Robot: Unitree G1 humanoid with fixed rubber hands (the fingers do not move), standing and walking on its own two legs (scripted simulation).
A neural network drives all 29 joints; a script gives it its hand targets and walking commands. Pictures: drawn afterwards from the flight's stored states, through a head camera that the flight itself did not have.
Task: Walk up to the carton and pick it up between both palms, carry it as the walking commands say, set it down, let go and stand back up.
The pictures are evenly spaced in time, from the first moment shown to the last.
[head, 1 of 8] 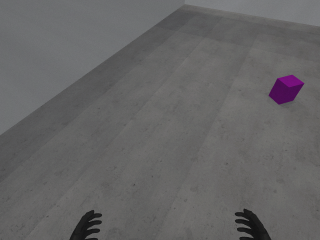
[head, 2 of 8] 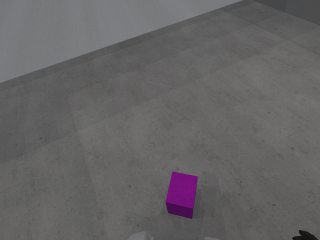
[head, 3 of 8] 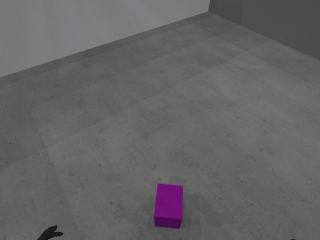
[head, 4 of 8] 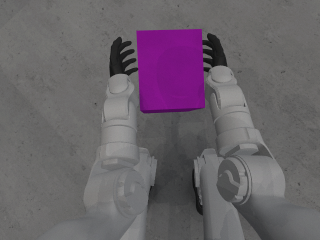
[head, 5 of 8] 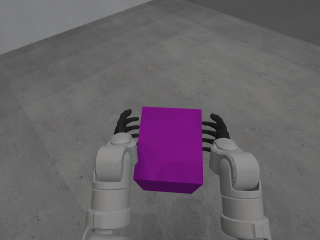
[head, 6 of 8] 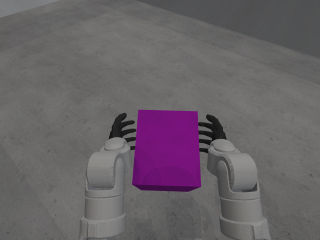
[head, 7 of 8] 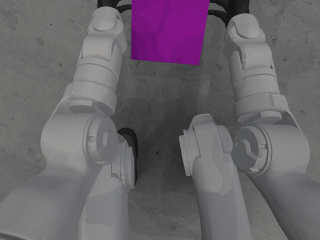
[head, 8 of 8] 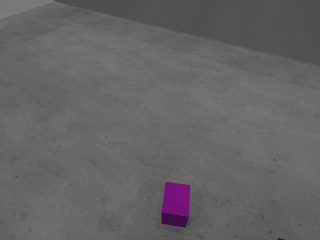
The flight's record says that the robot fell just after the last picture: no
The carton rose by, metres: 0.70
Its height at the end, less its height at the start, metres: +0.00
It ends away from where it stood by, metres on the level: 2.01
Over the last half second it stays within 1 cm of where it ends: yes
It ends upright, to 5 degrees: yes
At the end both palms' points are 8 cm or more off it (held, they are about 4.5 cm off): yes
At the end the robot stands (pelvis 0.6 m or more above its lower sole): yes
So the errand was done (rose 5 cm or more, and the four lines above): yes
